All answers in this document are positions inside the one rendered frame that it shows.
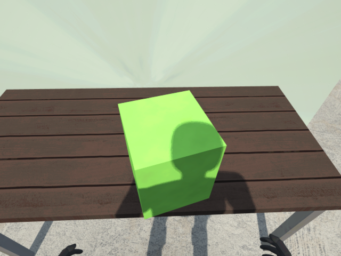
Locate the robot left hand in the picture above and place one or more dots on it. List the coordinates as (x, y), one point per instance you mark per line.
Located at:
(70, 250)

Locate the table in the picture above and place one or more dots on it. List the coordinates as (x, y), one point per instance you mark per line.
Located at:
(63, 156)

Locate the carton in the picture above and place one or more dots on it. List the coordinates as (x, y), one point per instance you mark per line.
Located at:
(174, 150)

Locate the robot right hand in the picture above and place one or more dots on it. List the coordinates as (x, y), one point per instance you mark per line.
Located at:
(280, 249)

